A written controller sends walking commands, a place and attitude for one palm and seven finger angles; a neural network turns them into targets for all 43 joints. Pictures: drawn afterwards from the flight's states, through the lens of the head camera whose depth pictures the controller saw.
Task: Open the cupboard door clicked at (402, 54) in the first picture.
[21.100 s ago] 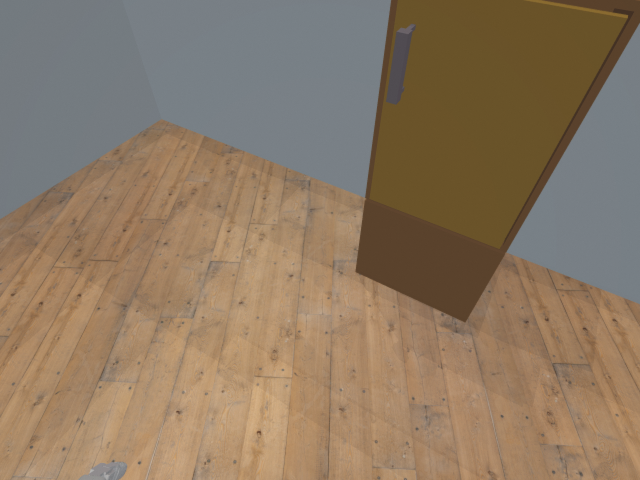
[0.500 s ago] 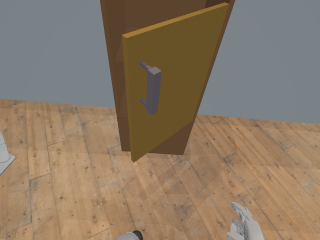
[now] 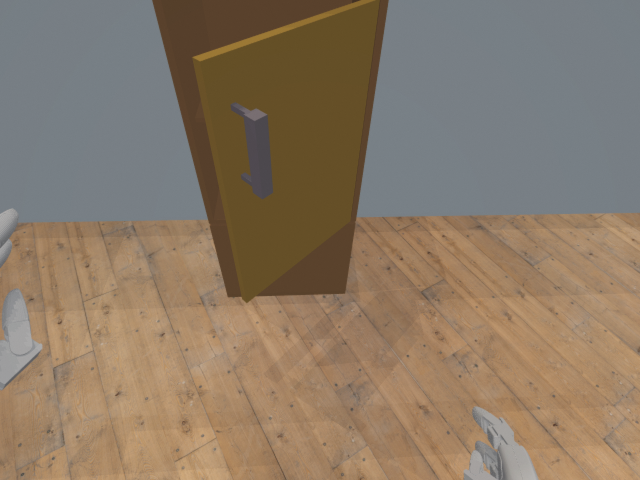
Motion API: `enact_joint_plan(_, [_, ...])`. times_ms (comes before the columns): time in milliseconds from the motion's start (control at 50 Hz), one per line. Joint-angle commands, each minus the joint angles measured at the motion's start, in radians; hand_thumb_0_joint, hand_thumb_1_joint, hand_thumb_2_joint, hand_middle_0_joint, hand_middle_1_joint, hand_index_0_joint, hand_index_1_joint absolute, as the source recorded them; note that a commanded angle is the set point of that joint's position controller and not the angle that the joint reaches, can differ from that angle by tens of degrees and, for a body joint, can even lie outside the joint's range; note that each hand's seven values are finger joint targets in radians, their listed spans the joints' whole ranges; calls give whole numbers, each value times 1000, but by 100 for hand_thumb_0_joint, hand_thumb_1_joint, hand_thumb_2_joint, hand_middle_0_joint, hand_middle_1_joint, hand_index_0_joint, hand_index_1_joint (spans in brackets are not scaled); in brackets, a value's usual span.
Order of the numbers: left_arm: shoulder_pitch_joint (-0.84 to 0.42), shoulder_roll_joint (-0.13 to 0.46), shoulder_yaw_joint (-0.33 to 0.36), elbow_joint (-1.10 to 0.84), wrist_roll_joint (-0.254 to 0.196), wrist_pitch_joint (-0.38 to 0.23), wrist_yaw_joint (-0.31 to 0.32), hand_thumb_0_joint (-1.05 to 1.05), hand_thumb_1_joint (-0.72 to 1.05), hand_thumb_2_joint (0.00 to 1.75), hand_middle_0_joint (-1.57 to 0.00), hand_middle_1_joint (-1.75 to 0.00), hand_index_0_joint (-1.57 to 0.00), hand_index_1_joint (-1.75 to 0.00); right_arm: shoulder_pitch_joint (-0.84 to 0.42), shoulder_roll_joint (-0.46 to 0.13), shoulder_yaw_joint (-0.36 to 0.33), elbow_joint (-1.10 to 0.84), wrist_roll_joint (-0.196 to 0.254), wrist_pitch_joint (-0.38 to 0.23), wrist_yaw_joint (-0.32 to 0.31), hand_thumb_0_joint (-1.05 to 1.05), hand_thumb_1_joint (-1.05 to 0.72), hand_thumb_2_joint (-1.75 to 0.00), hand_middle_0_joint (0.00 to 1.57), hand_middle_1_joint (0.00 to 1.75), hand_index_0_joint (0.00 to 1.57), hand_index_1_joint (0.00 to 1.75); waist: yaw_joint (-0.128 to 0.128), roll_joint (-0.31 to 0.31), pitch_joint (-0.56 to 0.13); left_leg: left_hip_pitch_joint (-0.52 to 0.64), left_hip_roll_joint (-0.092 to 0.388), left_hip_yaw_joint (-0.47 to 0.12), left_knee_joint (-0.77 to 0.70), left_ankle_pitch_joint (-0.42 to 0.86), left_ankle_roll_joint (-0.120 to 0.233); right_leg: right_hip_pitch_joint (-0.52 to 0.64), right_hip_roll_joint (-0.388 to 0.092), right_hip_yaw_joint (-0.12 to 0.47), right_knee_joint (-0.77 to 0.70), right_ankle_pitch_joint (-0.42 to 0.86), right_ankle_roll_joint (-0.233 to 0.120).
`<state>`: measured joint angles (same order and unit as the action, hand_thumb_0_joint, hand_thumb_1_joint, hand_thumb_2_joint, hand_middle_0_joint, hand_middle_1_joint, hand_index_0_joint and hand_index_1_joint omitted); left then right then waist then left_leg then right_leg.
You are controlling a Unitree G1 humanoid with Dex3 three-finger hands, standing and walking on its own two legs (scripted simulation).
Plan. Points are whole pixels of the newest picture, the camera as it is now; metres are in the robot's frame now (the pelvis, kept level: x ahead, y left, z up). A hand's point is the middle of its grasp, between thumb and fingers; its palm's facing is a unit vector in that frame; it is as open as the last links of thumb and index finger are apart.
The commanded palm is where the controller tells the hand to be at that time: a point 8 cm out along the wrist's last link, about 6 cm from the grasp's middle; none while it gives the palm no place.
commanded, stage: stop stepping back and stand still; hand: left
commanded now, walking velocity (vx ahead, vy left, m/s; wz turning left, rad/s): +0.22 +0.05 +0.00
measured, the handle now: (250, 151) +0.59 +0.13 +0.10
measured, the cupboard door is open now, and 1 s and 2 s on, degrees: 44 44 44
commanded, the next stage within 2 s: let the arm hang, fingers relaxed in 1.10 s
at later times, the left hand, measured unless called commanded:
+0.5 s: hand out of the picture +0.15 +0.28 +0.16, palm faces +0.42 -0.77 -0.49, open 7.4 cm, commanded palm +0.10 +0.32 +0.18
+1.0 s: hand out of the picture +0.13 +0.31 +0.15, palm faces +0.42 -0.78 -0.47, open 7.4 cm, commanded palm +0.07 +0.34 +0.18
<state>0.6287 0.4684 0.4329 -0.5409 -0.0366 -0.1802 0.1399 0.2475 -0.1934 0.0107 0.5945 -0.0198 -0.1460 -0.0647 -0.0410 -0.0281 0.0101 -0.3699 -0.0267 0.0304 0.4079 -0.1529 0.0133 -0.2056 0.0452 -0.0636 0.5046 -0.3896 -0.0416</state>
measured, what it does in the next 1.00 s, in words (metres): steps on the spot: left foot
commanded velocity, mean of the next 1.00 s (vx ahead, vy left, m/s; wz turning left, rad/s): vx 0.03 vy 0.02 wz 0.00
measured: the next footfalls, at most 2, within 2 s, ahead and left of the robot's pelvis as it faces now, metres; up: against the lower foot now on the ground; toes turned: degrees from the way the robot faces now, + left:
left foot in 0.30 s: -0.01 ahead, +0.15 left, +0.00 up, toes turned +4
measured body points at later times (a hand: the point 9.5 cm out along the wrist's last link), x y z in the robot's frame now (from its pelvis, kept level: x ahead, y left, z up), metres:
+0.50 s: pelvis -0.04 +0.02 +0.00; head -0.05 +0.01 +0.45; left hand +0.12 +0.32 +0.19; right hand +0.12 -0.22 -0.08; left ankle -0.05 +0.15 -0.74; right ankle -0.01 -0.07 -0.74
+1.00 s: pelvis -0.07 +0.04 +0.00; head -0.06 +0.04 +0.45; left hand +0.10 +0.35 +0.18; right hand +0.08 -0.19 -0.09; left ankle -0.05 +0.15 -0.74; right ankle -0.01 -0.07 -0.74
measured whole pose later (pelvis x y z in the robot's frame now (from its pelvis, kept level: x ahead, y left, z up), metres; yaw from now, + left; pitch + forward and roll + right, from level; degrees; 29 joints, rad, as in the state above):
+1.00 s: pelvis -0.07 +0.04 +0.00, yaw +0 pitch -2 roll +0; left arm 0.53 0.37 0.39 -0.42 -0.01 -0.22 0.14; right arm 0.24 -0.20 0.01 0.64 -0.01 -0.14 -0.06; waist 0.00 0.00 0.03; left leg -0.21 0.01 0.06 0.45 -0.22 0.02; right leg -0.26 -0.01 -0.05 0.42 -0.14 -0.01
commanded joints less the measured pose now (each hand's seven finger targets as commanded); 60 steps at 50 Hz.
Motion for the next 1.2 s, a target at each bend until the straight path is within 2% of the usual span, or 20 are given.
enact_joint_plan(0, [-132,166,133,-192,-5,-59,26,0,90,90,-20,-30,-20,-30,-105,-135,-62,-101,-2,-10,-16,0,-90,-90,20,30,20,30,35,-164,-21,-49,10,-64,592,-196,-37,-247,-386,508,-420,-353,-155])
enact_joint_plan(20, [-158,156,129,-121,-2,-65,28,0,90,90,-20,-30,-20,-30,-72,-135,-56,-78,-1,-19,-17,0,-90,-90,20,30,20,30,10,-119,-20,-102,38,-65,637,-183,-34,-212,-360,440,-387,-289,-132])
enact_joint_plan(40, [-191,128,100,-74,3,-70,25,0,90,90,-20,-30,-20,-30,-69,-133,-51,-72,2,-24,-19,0,-90,-90,20,30,20,30,4,-67,-17,-97,64,-56,595,-169,-32,-202,-331,363,-355,-239,-106])
enact_joint_plan(80, [-254,109,55,-26,13,-77,23,0,90,90,-20,-30,-20,-30,-95,-135,-48,-70,11,-34,-35,0,-90,-90,20,30,20,30,14,-37,7,-63,63,-10,463,-162,-17,-181,-290,285,-331,-186,-75])
enact_joint_plan(120, [-220,107,57,17,26,-83,31,0,90,90,-20,-30,-20,-30,-95,-136,-51,-64,9,-51,-44,0,-90,-90,20,30,20,30,43,-55,-2,-37,49,25,320,-209,6,-98,-291,303,-310,-115,-77])
enact_joint_plan(180, [-209,118,71,-30,30,-90,41,0,90,90,-20,-30,-20,-30,-91,-132,-49,-67,10,-61,-38,0,-90,-90,20,30,20,30,54,-88,-25,10,41,39,132,-218,25,14,-290,303,-272,4,-56])
enact_joint_plan(220, [-190,118,79,-80,25,-94,44,0,90,90,-20,-30,-20,-30,-81,-130,-48,-78,9,-61,-29,0,-90,-90,20,30,20,30,48,-50,-58,109,37,30,-4,-148,36,42,-245,258,-210,114,-18])
enact_joint_plan(260, [-168,131,100,-118,17,-106,46,0,90,90,-20,-30,-20,-30,-86,-147,-59,-96,10,-59,-22,0,-90,-90,20,30,20,30,49,23,-95,175,90,-24,-32,13,43,76,-170,192,-122,264,18])
enact_joint_plan(280, [-138,137,106,-110,13,-105,42,0,90,90,-20,-30,-20,-30,-84,-154,-66,-102,18,-54,-20,0,-90,-90,20,30,20,30,52,25,-119,195,114,-43,-15,78,39,86,-153,177,-103,320,30])
enact_joint_plan(300, [-94,120,104,-78,8,-102,37,0,90,90,-20,-30,-20,-30,-87,-156,-69,-110,25,-51,-16,0,-90,-90,20,30,20,30,51,17,-121,189,112,-31,12,121,31,96,-147,185,-96,384,31])
enact_joint_plan(320, [-97,129,113,-92,11,-103,35,0,90,90,-20,-30,-20,-30,-88,-141,-56,-106,23,-47,-12,0,-90,-90,20,30,20,30,38,86,-106,167,97,-9,10,122,27,88,-146,161,-79,422,18])
enact_joint_plan(340, [-111,125,109,-105,12,-107,33,0,90,90,-20,-30,-20,-30,-89,-138,-52,-107,23,-45,-9,0,-90,-90,20,30,20,30,37,99,-92,147,96,-13,6,113,22,88,-137,146,-69,421,19])
enact_joint_plan(440, [-120,104,93,-68,5,-105,25,0,90,90,-20,-30,-20,-30,-91,-141,-53,-115,24,-46,-4,0,-90,-90,20,30,20,30,38,27,-51,114,94,-32,-11,-23,21,43,-120,156,-119,259,27])
enact_joint_plan(520, [-141,95,85,-51,7,-100,21,0,90,90,-20,-30,-20,-30,-96,-138,-47,-115,20,-43,-4,0,-90,-90,20,30,20,30,38,49,-28,94,97,-41,-43,-104,22,18,-109,157,-153,168,33])
enact_joint_plan(620, [-172,95,79,-96,15,-94,23,0,90,90,-20,-30,-20,-30,-98,-136,-40,-122,18,-48,-7,0,-90,-90,20,30,20,30,46,126,-49,57,119,-62,-120,-130,22,79,-75,97,-98,212,48])
enact_joint_plan(680, [-181,96,77,-105,17,-90,23,0,90,90,-20,-30,-20,-30,-102,-137,-38,-125,18,-52,-9,0,-90,-90,20,30,20,30,49,133,-44,27,123,-70,-147,-124,15,109,-67,71,-76,241,54])
enact_joint_plan(900, [-146,84,82,-81,17,-98,24,0,90,90,-20,-30,-20,-30,-99,-134,-43,-118,17,-49,-9,0,-90,-90,20,30,20,30,46,74,-39,16,100,-63,-115,-165,5,94,-84,92,-134,203,48])
enact_joint_plan(1000, [-145,89,84,-90,18,-101,27,0,90,90,-20,-30,-20,-30,-101,-135,-46,-118,16,-48,-13,0,-90,-90,20,30,20,30,46,90,-43,18,99,-64,-117,-191,8,83,-87,97,-149,174,48])
enact_joint_plan(1160, [-124,89,87,-95,15,-100,31,0,90,90,-20,-30,-20,-30,-97,-138,-51,-120,18,-47,-17,0,-90,-90,20,30,20,30,46,83,-80,51,91,-50,-92,-94,4,108,-89,94,-136,269,46])
enact_joint_plan(1180, [-217,-85,-367,697,57,20,-95,0,90,90,-20,-30,-20,-30,-154,-260,-91,147,33,-107,71,0,-90,-90,20,30,20,30,-25,89,26,36,119,-90,75,108,3,-115,-132,36,-17,311,25])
